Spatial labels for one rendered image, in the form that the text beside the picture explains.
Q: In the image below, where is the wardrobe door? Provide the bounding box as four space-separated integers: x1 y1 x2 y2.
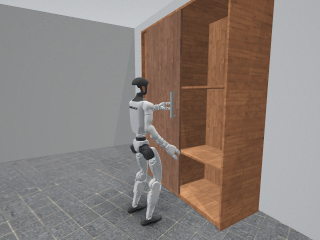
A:
146 9 183 194
144 33 148 140

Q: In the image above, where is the robot left forearm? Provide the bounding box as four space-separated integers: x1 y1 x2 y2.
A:
153 104 160 111

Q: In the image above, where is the robot right forearm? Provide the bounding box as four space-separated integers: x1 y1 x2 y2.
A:
148 125 169 150

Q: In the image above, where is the robot left hand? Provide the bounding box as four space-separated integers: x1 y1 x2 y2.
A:
159 102 170 111

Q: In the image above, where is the left robot foot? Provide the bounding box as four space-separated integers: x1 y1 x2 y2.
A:
128 203 147 214

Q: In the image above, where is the robot right upper arm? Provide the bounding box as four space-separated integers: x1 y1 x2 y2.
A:
142 101 154 134

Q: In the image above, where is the robot head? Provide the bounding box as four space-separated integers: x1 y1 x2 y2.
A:
132 77 149 102

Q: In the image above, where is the robot right hand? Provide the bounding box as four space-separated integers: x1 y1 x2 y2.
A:
166 144 180 161

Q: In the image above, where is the handle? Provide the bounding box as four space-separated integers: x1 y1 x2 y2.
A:
170 91 177 118

